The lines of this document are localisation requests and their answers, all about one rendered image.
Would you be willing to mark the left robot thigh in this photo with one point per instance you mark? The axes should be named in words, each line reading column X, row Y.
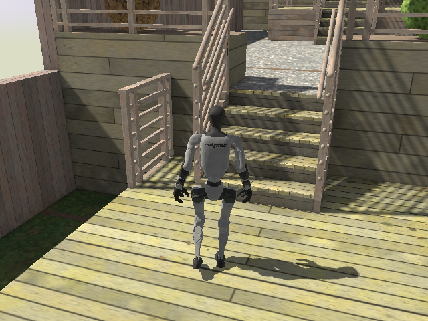
column 198, row 199

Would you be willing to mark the robot left upper arm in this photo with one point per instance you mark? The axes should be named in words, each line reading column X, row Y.
column 190, row 151

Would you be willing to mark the left robot forearm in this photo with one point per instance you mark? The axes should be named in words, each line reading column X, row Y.
column 181, row 177

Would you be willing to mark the robot right upper arm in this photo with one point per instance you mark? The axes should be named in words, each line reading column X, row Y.
column 239, row 153

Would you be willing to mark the robot right hand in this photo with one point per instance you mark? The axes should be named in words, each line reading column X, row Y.
column 243, row 193

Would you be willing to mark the robot left hand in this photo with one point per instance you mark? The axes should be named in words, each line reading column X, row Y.
column 177, row 193

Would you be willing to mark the left robot shin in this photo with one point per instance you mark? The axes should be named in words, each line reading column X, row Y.
column 197, row 237

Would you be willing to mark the right robot forearm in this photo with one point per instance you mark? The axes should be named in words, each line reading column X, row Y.
column 245, row 178

